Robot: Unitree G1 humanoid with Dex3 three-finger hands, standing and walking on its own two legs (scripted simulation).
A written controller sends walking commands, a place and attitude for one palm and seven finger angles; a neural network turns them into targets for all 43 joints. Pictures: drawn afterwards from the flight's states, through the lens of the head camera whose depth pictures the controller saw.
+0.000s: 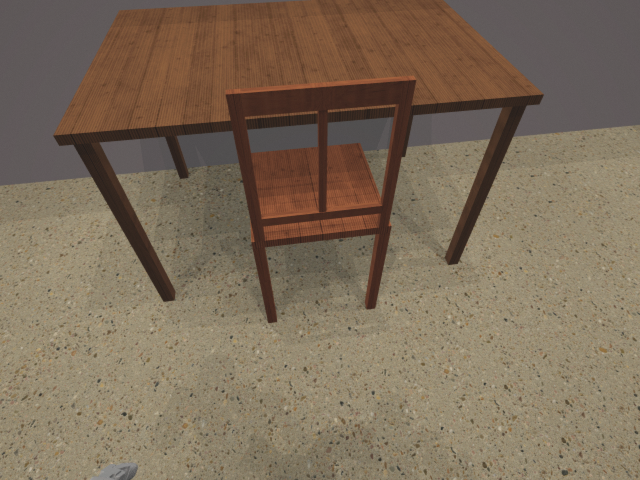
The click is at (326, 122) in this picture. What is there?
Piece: chair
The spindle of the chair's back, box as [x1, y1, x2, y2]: [318, 110, 327, 211]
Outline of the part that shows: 327,110 318,111 319,211 325,211 326,205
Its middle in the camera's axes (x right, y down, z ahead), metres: +0.00 -0.17 +0.90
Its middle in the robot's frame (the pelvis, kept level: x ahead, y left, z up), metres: +0.78 +0.04 -0.09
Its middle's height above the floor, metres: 0.68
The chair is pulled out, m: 0.00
